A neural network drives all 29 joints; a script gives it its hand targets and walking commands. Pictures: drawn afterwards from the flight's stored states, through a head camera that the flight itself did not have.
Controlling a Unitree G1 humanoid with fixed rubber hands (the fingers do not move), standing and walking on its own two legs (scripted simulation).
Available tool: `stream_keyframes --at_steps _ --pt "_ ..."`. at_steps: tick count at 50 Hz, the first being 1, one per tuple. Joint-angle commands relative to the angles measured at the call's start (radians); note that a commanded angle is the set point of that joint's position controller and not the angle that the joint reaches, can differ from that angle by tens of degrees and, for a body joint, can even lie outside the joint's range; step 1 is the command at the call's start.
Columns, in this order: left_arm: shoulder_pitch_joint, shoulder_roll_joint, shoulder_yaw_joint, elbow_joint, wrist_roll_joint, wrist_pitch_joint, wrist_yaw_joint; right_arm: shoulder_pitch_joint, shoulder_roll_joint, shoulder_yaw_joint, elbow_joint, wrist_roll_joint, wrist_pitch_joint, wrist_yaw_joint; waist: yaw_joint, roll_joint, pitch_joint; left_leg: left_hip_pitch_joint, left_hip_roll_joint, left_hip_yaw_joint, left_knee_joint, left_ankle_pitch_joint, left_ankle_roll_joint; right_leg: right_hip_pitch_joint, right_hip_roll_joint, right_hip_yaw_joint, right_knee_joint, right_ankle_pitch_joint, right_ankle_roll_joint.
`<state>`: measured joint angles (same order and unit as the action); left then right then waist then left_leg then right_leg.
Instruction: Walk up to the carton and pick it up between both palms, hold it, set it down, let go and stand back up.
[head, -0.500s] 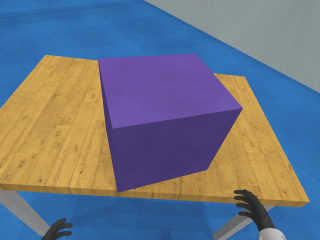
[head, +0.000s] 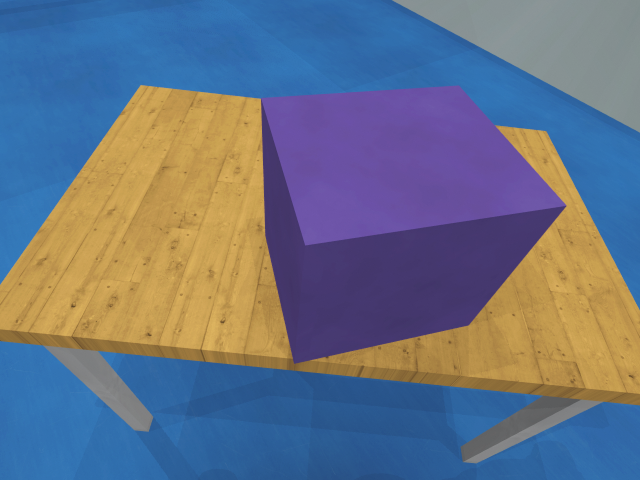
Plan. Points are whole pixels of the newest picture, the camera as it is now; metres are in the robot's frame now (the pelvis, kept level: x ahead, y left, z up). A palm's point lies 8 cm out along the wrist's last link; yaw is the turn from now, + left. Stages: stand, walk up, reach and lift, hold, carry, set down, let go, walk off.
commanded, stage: stand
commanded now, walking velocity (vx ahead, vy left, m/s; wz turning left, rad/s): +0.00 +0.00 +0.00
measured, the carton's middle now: (376, 224) +0.43 -0.07 +0.06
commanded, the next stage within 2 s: none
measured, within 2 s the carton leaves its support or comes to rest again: neither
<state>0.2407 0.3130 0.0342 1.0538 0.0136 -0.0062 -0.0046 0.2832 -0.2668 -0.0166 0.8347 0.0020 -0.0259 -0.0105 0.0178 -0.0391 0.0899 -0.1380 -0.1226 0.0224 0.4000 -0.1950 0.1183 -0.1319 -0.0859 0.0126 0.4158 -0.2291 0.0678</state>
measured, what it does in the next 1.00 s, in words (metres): shifts its weight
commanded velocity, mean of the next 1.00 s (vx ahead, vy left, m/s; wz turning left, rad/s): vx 0.00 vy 0.00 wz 0.00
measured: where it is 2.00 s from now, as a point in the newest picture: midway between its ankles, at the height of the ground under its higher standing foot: outside the picture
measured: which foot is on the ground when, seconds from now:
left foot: down 0.00-1.00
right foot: down 0.00-1.00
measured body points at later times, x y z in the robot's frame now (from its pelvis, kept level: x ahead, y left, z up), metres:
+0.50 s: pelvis +0.01 -0.02 +0.00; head +0.01 -0.03 +0.45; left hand +0.06 +0.28 -0.12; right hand +0.06 -0.32 -0.13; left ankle +0.02 +0.04 -0.74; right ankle +0.01 -0.18 -0.74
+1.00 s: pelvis +0.03 -0.07 +0.01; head +0.04 -0.08 +0.45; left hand +0.07 +0.21 -0.13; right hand +0.11 -0.35 -0.14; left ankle +0.02 +0.04 -0.74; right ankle +0.01 -0.18 -0.74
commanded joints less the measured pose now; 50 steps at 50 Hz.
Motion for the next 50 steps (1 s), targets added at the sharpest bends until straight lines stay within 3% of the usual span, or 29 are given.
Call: stream_keyframes --at_steps 1,2,3,4,6,7,10,11,12,14,15,17,18,21,22,23,25,27,28,32,35,36,38,40,41,43,44,45,50 --pt "-0.046 0.246 0.062 -0.076 0.001 -0.011 0.028 0.019 -0.338 -0.110 -0.087 -0.002 -0.038 -0.040 -0.030 0.093 -0.022 0.005 0.365 -0.408 -0.222 0.127 -0.212 -0.072 0.003 0.040 0.054 -0.148 -0.050" --pt "-0.022 0.215 0.054 -0.080 0.004 -0.003 0.036 0.032 -0.292 -0.094 -0.078 -0.006 -0.027 -0.040 -0.018 0.130 -0.019 -0.002 0.305 -0.370 -0.208 0.175 -0.191 -0.070 0.023 0.040 0.078 -0.202 -0.056" --pt "-0.009 0.182 0.056 -0.062 -0.006 -0.001 0.033 -0.039 -0.292 -0.101 -0.077 -0.007 -0.026 -0.040 0.010 0.124 -0.055 -0.007 0.349 -0.364 -0.217 0.103 -0.146 -0.049 -0.017 0.054 0.117 -0.191 -0.067" --pt "0.042 0.147 0.049 -0.040 -0.015 0.004 0.033 -0.056 -0.249 -0.092 -0.090 -0.014 -0.022 -0.038 0.003 0.095 -0.130 0.023 0.292 -0.325 -0.216 -0.097 -0.109 -0.011 -0.001 0.041 0.092 -0.194 -0.068" --pt "-0.062 0.188 0.038 -0.076 -0.018 -0.006 0.035 -0.035 -0.295 -0.113 -0.065 0.002 -0.016 -0.038 0.007 0.029 -0.045 -0.052 0.247 -0.286 -0.179 0.027 -0.096 0.049 0.000 0.039 -0.045 0.034 -0.076" --pt "-0.030 0.213 0.049 -0.057 -0.009 -0.009 0.044 0.042 -0.270 -0.106 -0.031 0.004 -0.013 -0.037 -0.002 0.029 -0.061 0.028 0.295 -0.334 -0.194 0.191 -0.180 -0.010 0.002 0.019 0.001 -0.021 -0.090" --pt "-0.015 0.201 0.049 -0.054 -0.013 -0.001 0.036 0.100 -0.264 -0.097 -0.010 0.009 -0.013 -0.039 -0.024 0.123 0.016 -0.033 0.288 -0.356 -0.255 -0.112 -0.208 -0.060 0.001 0.038 0.092 -0.178 -0.067" --pt "-0.047 0.206 0.044 -0.056 -0.013 -0.004 0.047 0.061 -0.265 -0.104 -0.014 -0.008 -0.011 -0.034 -0.021 0.088 0.071 -0.076 0.303 -0.396 -0.277 -0.123 -0.193 -0.102 0.000 0.044 0.083 -0.165 -0.065" --pt "-0.038 0.226 0.053 -0.056 -0.010 -0.001 0.046 0.055 -0.246 -0.093 -0.002 -0.013 -0.009 -0.030 -0.016 0.128 0.032 -0.051 0.278 -0.343 -0.264 -0.091 -0.165 -0.073 -0.005 0.057 0.062 -0.121 -0.075" --pt "-0.041 0.231 0.056 -0.057 -0.011 -0.004 0.052 0.035 -0.239 -0.092 -0.021 -0.002 -0.006 -0.028 -0.011 0.038 -0.021 -0.063 0.270 -0.315 -0.180 0.155 -0.127 0.037 -0.027 0.062 -0.047 0.055 -0.081" --pt "-0.012 0.262 0.044 -0.068 0.000 -0.024 0.049 0.015 -0.314 -0.112 -0.005 0.003 -0.015 -0.033 0.025 0.023 -0.065 -0.010 0.240 -0.262 -0.154 0.243 -0.129 0.074 -0.046 0.056 -0.059 0.150 -0.083" --pt "-0.002 0.209 0.040 -0.055 -0.015 -0.027 0.051 0.080 -0.237 -0.087 0.029 -0.005 -0.015 -0.029 -0.008 -0.017 -0.055 0.005 0.251 -0.276 -0.142 0.297 -0.157 0.047 -0.042 0.072 -0.013 0.021 -0.062" --pt "-0.074 0.228 0.042 -0.053 -0.010 -0.018 0.046 0.053 -0.241 -0.096 0.035 0.008 -0.018 -0.026 -0.050 0.025 0.011 -0.024 0.239 -0.269 -0.184 0.180 -0.172 -0.013 -0.033 0.067 -0.027 -0.023 -0.059" --pt "-0.022 0.188 0.025 -0.062 -0.018 -0.006 0.047 0.055 -0.258 -0.089 0.032 0.003 -0.013 -0.028 -0.033 0.110 -0.012 -0.007 0.262 -0.318 -0.184 0.019 -0.153 0.002 -0.029 0.050 -0.041 -0.025 -0.070" --pt "-0.054 0.226 0.040 -0.078 -0.022 -0.011 0.050 0.023 -0.258 -0.096 0.052 -0.005 -0.006 -0.021 -0.014 0.022 0.012 -0.087 0.241 -0.313 -0.217 -0.126 -0.131 0.024 -0.026 0.053 -0.047 -0.010 -0.069" --pt "-0.065 0.198 0.028 -0.083 -0.012 -0.005 0.051 0.035 -0.288 -0.110 0.038 -0.012 -0.003 -0.030 -0.044 0.039 0.018 -0.081 0.242 -0.292 -0.255 -0.191 -0.144 0.011 -0.023 0.033 -0.021 -0.065 -0.065" --pt "-0.047 0.199 0.026 -0.069 -0.012 -0.009 0.052 0.025 -0.273 -0.106 0.061 -0.004 -0.006 -0.019 -0.023 -0.021 -0.006 -0.060 0.239 -0.313 -0.197 -0.073 -0.101 0.028 -0.035 0.054 -0.059 0.031 -0.073" --pt "-0.038 0.201 0.036 -0.055 -0.018 -0.033 0.045 -0.020 -0.227 -0.082 0.079 -0.008 -0.016 -0.014 -0.024 0.052 0.025 -0.075 0.222 -0.279 -0.179 -0.063 -0.101 0.017 -0.051 0.083 -0.087 -0.005 -0.087" --pt "-0.064 0.220 0.038 -0.064 -0.008 -0.030 0.045 -0.022 -0.282 -0.103 0.062 -0.006 -0.019 -0.022 -0.028 0.006 -0.061 -0.002 0.221 -0.253 -0.151 0.035 -0.094 0.051 -0.057 0.069 -0.111 0.032 -0.088" --pt "-0.074 0.224 0.049 -0.064 -0.018 -0.035 0.049 -0.003 -0.279 -0.093 0.065 0.004 -0.026 -0.026 -0.032 0.052 -0.032 0.047 0.243 -0.259 -0.103 0.244 -0.122 0.016 -0.043 0.066 -0.100 0.073 -0.077" --pt "-0.079 0.165 0.039 -0.045 -0.027 -0.036 0.046 -0.015 -0.209 -0.072 0.096 0.010 -0.026 -0.020 -0.047 -0.042 -0.046 0.053 0.213 -0.232 -0.101 0.201 -0.090 0.029 -0.055 0.072 -0.116 0.131 -0.084" --pt "-0.076 0.198 0.040 -0.070 -0.019 -0.041 0.043 -0.036 -0.244 -0.068 0.093 0.004 -0.024 -0.032 -0.004 0.005 -0.053 0.059 0.225 -0.223 -0.079 0.278 -0.079 0.070 -0.064 0.071 -0.099 0.194 -0.095" --pt "-0.082 0.212 0.051 -0.054 -0.022 -0.028 0.041 -0.003 -0.237 -0.069 0.139 -0.003 -0.025 -0.036 -0.026 -0.024 -0.045 0.073 0.224 -0.239 -0.098 0.253 -0.095 0.039 -0.058 0.061 -0.117 0.179 -0.085" --pt "-0.035 0.194 0.044 -0.037 -0.017 -0.035 0.043 -0.026 -0.287 -0.078 0.121 0.003 -0.024 -0.046 -0.022 0.077 -0.071 0.089 0.242 -0.221 -0.054 0.347 -0.064 0.079 -0.079 0.085 -0.112 0.240 -0.105" --pt "-0.117 0.200 0.041 -0.035 -0.019 -0.035 0.039 -0.051 -0.260 -0.068 0.139 0.010 -0.023 -0.038 -0.042 -0.015 -0.089 0.080 0.234 -0.207 -0.069 0.350 -0.081 0.084 -0.056 0.054 -0.112 0.260 -0.092" --pt "-0.049 0.147 0.036 -0.032 -0.036 -0.030 0.042 -0.089 -0.221 -0.057 0.142 0.010 -0.021 -0.034 0.002 0.014 -0.074 0.056 0.217 -0.200 -0.075 0.256 -0.077 0.120 -0.065 0.066 -0.121 0.226 -0.096" --pt "-0.107 0.181 0.038 -0.031 -0.025 -0.029 0.042 -0.081 -0.229 -0.050 0.145 0.002 -0.022 -0.038 -0.010 -0.015 -0.062 0.066 0.223 -0.211 -0.058 0.296 -0.078 0.104 -0.080 0.065 -0.116 0.295 -0.101" --pt "-0.104 0.124 0.022 -0.032 -0.027 -0.036 0.046 -0.097 -0.223 -0.056 0.130 0.014 -0.020 -0.031 -0.034 0.046 -0.054 0.063 0.217 -0.203 -0.074 0.248 -0.084 0.087 -0.070 0.076 -0.120 0.253 -0.093" --pt "-0.088 0.221 0.055 0.002 -0.016 -0.034 0.034 -0.048 -0.267 -0.055 0.176 0.016 -0.015 -0.041 -0.033 0.017 -0.040 0.086 0.224 -0.200 -0.061 0.284 -0.081 0.057 -0.059 0.057 -0.140 0.296 -0.103"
